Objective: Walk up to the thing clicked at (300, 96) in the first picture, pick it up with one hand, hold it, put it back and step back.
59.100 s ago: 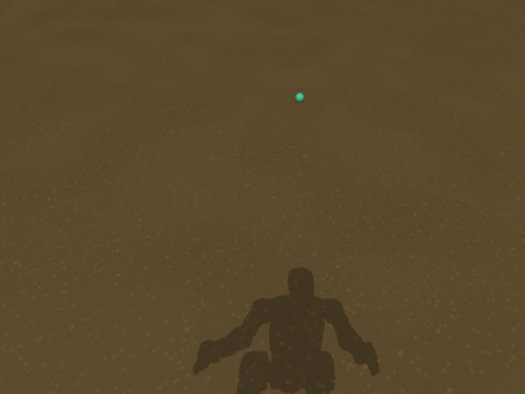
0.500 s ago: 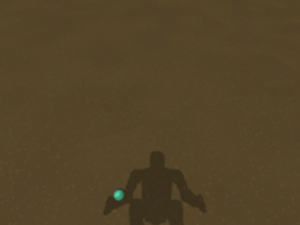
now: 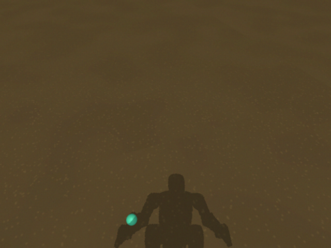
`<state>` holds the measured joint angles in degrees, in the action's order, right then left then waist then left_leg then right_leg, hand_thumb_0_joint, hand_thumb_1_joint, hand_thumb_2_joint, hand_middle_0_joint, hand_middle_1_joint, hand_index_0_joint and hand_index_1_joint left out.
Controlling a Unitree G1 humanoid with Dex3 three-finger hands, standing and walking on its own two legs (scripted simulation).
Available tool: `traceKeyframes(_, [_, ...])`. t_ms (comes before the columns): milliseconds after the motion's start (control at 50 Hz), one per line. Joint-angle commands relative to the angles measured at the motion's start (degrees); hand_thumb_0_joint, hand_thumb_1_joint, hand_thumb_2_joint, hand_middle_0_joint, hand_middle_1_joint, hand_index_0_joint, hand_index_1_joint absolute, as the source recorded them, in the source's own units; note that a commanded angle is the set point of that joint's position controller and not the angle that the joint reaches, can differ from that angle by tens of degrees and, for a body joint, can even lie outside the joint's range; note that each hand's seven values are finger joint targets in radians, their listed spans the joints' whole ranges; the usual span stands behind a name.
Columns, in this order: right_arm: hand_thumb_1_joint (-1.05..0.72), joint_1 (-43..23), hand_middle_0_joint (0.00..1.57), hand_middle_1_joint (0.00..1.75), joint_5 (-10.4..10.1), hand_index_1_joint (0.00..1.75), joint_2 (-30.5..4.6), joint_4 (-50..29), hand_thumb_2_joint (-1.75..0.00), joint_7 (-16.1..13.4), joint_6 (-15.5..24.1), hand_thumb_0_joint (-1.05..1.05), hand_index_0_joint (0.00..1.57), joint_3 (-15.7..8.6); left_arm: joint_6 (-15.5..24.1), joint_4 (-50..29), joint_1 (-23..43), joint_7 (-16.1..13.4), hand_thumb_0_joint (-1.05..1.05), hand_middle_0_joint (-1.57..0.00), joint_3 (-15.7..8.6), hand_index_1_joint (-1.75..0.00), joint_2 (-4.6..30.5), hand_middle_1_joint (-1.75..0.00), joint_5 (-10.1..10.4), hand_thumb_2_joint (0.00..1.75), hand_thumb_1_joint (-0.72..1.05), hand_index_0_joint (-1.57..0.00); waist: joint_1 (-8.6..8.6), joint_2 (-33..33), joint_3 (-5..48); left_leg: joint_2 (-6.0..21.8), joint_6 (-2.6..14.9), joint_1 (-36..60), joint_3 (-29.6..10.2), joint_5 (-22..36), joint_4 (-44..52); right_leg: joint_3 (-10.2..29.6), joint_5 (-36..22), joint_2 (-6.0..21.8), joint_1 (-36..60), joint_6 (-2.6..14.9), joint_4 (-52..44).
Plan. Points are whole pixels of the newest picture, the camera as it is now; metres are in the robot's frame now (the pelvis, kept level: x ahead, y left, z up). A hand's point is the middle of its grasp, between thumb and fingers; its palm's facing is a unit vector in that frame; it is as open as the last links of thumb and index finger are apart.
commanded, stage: stand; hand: left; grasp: from above
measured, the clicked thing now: (131, 219) +0.50 +0.23 -0.75
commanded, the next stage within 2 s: step back in 1.56 s
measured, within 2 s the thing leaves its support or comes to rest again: neither
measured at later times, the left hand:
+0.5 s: hand out of the picture +0.07 +0.24 -0.16, palm faces +0.01 -0.94 -0.33, open 7.4 cm
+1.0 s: hand out of the picture +0.09 +0.24 -0.15, palm faces +0.00 -0.94 -0.34, open 7.4 cm
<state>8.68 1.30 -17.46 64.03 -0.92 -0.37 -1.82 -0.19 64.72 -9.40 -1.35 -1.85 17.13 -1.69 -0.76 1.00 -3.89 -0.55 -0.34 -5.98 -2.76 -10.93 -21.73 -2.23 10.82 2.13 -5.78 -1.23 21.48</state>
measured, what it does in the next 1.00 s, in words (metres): stands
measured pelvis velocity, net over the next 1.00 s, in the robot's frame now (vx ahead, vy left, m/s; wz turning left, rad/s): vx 0.02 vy -0.01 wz -0.01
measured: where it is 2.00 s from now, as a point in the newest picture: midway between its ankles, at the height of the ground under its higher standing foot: outside the picture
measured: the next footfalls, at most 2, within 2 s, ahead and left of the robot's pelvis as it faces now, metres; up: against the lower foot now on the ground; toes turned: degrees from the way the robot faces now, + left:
none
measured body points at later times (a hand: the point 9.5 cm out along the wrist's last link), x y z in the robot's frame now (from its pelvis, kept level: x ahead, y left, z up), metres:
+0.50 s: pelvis +0.01 -0.01 +0.00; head +0.01 -0.01 +0.45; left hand +0.07 +0.28 -0.13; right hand +0.06 -0.30 -0.14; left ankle +0.02 +0.12 -0.75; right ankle +0.02 -0.13 -0.75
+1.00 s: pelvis +0.02 -0.01 +0.00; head +0.02 -0.01 +0.45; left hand +0.09 +0.29 -0.13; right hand +0.09 -0.30 -0.14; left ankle +0.02 +0.12 -0.75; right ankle +0.02 -0.13 -0.75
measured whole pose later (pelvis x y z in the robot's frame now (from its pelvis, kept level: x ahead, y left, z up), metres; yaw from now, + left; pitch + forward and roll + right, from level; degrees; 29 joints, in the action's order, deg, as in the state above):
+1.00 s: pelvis +0.02 -0.01 +0.00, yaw -1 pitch -3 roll +0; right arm 6.4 0.9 -19.0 65.3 -0.6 0.4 -0.4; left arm 0.1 65.8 -5.8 -0.3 -1.4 18.3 -0.8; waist -0.4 0.8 -3.5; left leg 0.1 -0.8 -4.6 -2.4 -10.3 -18.3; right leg -1.9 10.5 1.6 -5.0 -0.8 18.8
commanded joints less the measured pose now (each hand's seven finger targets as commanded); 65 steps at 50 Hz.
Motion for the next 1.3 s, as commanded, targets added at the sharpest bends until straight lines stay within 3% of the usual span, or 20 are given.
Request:
traceKeyframes(0, [-0.9,-2.9,0.2,0.3,0.1,0.3,-10.2,-3.0,-0.9,-0.6,1.3,0.0,0.2,-1.7,1.3,-2.7,2.5,-0.8,0.0,-0.2,-2.0,-0.3,11.3,-0.3,0.1,0.9,0.9,-0.2,-0.1,-0.6,0.9,5.6,1.4,-2.3,-4.8,1.1,5.3,5.5,0.5,4.8,-0.8,1.6,-5.5])
traceKeyframes(380, [-0.9,-2.5,0.2,0.3,-0.1,0.3,-11.3,-1.8,-0.9,-0.4,1.4,0.0,0.2,-0.9,1.5,-1.9,4.7,-0.3,0.0,-0.2,-1.9,-0.3,12.4,-0.3,0.5,0.9,0.9,-0.2,0.18,-0.7,1.6,6.4,1.44,-2.4,-4.2,3.1,5.9,5.6,-1.0,4.9,0.5,1.73,-6.4])
traceKeyframes(500, [-0.9,-3.1,0.2,0.3,-0.2,0.3,-11.9,-1.9,-0.9,-0.5,1.7,0.0,0.2,-0.9,1.7,-1.9,4.9,-0.3,0.0,-0.2,-1.8,-0.3,12.2,-0.3,0.7,0.9,0.9,-0.2,0.25,-0.2,4.3,6.9,1.39,0.0,-3.9,9.9,5.1,5.3,-8.6,5.2,2.3,1.81,-5.4])
traceKeyframes(620, [-0.9,-3.6,0.2,0.3,-0.2,0.3,-12.1,-1.7,-0.9,-0.5,1.6,0.0,0.2,-0.6,1.4,-1.6,4.9,0.0,0.0,-0.2,-1.8,-0.3,12.2,-0.3,0.7,0.9,0.9,-0.2,0.06,0.2,2.6,7.0,1.39,-1.4,-4.2,5.3,6.5,5.3,-4.3,4.9,1.5,1.68,-6.0])
traceKeyframes(640, [-0.9,-3.7,0.2,0.3,-0.1,0.3,-12.3,-1.9,-0.9,-0.5,1.8,0.0,0.2,-0.7,1.5,-1.9,5.3,0.0,0.0,-0.2,-1.9,-0.3,12.5,-0.3,0.7,0.9,0.9,-0.2,0.2,-0.4,3.6,7.0,1.4,-0.8,-3.9,7.9,6.2,5.3,-6.5,5.2,2.2,1.9,-5.5])
traceKeyframes(700, [-0.9,-3.6,0.2,0.3,-0.2,0.3,-12.2,-1.6,-0.9,-0.5,1.8,0.0,0.2,-0.6,1.4,-1.9,5.5,0.1,0.0,-0.2,-1.9,-0.3,12.8,-0.3,0.8,0.9,0.9,-0.2,0.31,-0.3,2.8,6.9,1.14,-1.2,-3.9,6.2,6.7,5.3,-4.6,4.9,1.3,1.77,-5.8])
traceKeyframes(840, [-0.9,-4.1,0.2,0.3,-0.3,0.3,-13.0,-1.9,-0.9,-0.4,2.0,0.0,0.2,-0.7,1.7,-2.4,5.9,0.1,0.0,-0.2,-1.8,-0.3,12.9,-0.3,0.9,0.9,0.9,-0.2,0.49,-0.4,5.2,7.3,1.41,0.4,-3.5,11.5,5.7,5.4,-9.9,5.5,2.6,1.88,-5.0])
traceKeyframes(1000, [-0.9,-4.3,0.2,0.3,-0.4,0.3,-12.9,-1.6,-0.9,-0.2,1.9,0.0,0.2,-0.6,1.6,-2.1,5.0,0.3,0.0,-0.2,-1.5,-0.3,13.0,-0.3,0.9,0.9,0.9,-0.2,0.26,-0.7,3.4,7.2,1.2,-0.3,-3.7,7.8,6.5,5.4,-5.8,5.2,1.2,1.82,-6.0])
traceKeyframes(1280, [-0.9,-4.7,0.2,0.3,-0.3,0.3,-13.3,-2.0,-0.9,0.0,1.8,0.0,0.2,-0.6,2.0,-2.6,5.2,0.3,0.0,-0.2,-1.5,-0.3,13.8,-0.3,0.9,0.9,0.9,-0.2,0.59,-1.0,4.5,7.2,1.44,0.4,-3.5,7.8,6.1,5.7,-7.5,5.6,1.5,2.05,-6.0])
